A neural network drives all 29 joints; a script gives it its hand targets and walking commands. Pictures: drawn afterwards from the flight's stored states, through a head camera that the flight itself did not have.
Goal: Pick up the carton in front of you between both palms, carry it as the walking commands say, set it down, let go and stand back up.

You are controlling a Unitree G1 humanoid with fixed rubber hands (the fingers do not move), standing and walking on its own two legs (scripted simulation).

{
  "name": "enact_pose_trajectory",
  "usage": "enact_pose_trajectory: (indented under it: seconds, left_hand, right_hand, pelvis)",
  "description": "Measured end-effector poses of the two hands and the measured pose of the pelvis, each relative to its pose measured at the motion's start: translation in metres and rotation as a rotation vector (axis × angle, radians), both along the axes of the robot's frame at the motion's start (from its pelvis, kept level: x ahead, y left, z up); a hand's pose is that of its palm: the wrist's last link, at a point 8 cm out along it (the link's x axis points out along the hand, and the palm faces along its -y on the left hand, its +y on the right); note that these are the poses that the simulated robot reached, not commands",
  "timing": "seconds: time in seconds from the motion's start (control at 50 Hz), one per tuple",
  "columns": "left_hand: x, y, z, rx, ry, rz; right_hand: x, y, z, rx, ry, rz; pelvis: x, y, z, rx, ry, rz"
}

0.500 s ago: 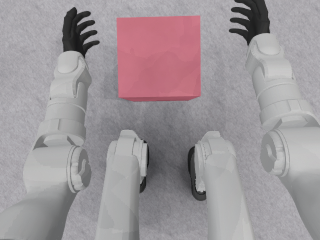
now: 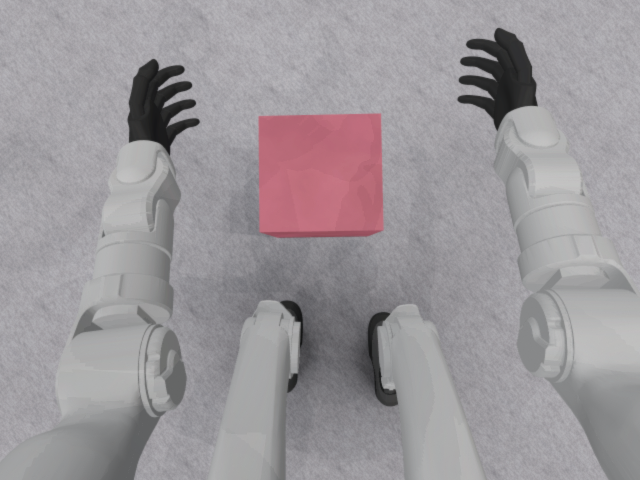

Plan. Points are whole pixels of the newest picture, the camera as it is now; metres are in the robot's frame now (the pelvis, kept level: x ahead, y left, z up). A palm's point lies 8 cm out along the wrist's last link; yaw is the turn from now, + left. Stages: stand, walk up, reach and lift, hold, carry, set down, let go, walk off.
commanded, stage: set down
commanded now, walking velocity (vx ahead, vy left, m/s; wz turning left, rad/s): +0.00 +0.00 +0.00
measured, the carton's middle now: (321, 185) +0.48 +0.03 -0.45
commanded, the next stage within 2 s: let go in 0.12 s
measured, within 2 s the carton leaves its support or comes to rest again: neither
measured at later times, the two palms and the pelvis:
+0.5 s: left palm (57, 195) +0.39 +0.24 +0.02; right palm (607, 168) +0.42 -0.20 +0.02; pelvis +0.06 +0.01 +0.13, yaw +0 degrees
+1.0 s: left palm out of the picture +0.26 +0.24 +0.13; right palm out of the picture +0.27 -0.23 +0.13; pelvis +0.10 +0.00 +0.20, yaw +1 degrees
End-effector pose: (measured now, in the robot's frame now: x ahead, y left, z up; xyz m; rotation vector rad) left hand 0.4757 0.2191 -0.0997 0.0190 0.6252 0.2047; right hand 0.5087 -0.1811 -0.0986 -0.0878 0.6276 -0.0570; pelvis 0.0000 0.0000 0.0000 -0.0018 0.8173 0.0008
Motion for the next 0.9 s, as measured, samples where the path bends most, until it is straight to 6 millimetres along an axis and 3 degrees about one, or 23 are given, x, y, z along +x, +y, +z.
enact_pose_trajectory:
  seconds: [0.18,0.26,0.46,0.56,0.66,0.9]
  left_hand:
    - [-0.002,0.001,0.048,0.009,0.010,-0.016]
    - [-0.010,0.001,0.063,0.035,0.035,-0.053]
    - [-0.072,0.017,0.108,0.092,0.143,-0.136]
    - [-0.095,0.024,0.138,0.088,0.149,-0.142]
    - [-0.121,0.023,0.164,0.085,0.152,-0.146]
    - [-0.201,0.018,0.218,0.084,0.173,-0.139]
  right_hand:
    - [-0.003,-0.002,0.048,-0.007,0.011,0.006]
    - [-0.013,-0.003,0.063,-0.042,0.031,0.012]
    - [-0.083,-0.015,0.105,-0.099,0.120,0.010]
    - [-0.106,-0.021,0.133,-0.091,0.120,0.012]
    - [-0.132,-0.026,0.158,-0.084,0.120,0.012]
    - [-0.214,-0.043,0.211,-0.087,0.144,0.014]
  pelvis:
    - [0.011,0.002,0.047,-0.002,-0.019,-0.001]
    - [0.018,0.004,0.066,-0.003,-0.034,-0.001]
    - [0.050,0.008,0.120,-0.008,-0.172,0.002]
    - [0.066,0.010,0.139,-0.008,-0.255,0.003]
    - [0.080,0.010,0.156,-0.005,-0.342,0.001]
    - [0.100,0.003,0.193,0.007,-0.626,0.003]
